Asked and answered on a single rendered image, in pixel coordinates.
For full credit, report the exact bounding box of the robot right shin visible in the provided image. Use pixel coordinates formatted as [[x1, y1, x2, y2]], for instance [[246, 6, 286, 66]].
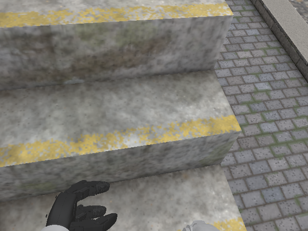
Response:
[[192, 219, 205, 226]]

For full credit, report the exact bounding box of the robot left hand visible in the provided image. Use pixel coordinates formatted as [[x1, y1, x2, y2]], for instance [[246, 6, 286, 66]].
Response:
[[45, 180, 117, 231]]

